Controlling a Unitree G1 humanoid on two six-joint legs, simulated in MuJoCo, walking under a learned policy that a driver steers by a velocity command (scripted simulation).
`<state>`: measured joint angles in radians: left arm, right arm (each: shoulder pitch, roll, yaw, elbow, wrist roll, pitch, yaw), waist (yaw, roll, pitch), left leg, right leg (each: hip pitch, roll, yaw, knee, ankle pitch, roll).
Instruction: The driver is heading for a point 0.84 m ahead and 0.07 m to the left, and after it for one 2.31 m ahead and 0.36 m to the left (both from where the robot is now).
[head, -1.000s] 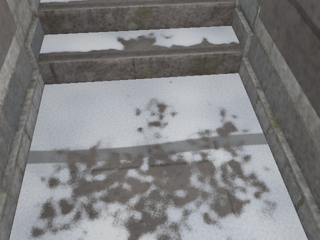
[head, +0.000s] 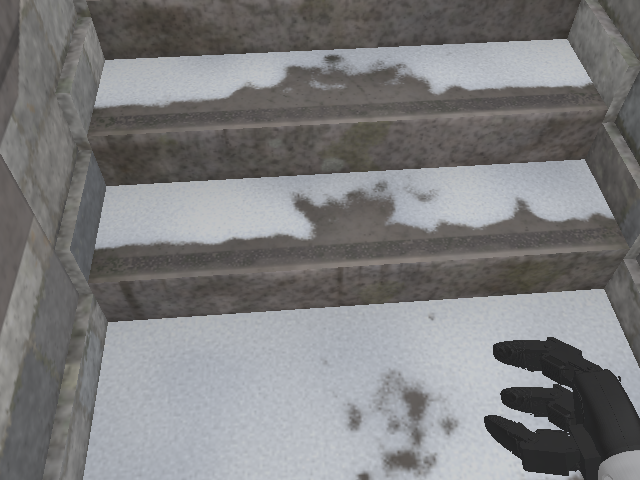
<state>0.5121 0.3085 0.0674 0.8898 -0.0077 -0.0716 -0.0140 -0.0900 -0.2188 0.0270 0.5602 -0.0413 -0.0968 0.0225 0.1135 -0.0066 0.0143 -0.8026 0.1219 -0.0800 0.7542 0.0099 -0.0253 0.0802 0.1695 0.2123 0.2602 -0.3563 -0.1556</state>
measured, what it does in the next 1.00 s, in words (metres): climbs: left foot, then right foot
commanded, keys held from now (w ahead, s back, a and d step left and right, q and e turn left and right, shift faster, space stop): w+shift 0.38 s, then w+q+shift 0.22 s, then q+shift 0.40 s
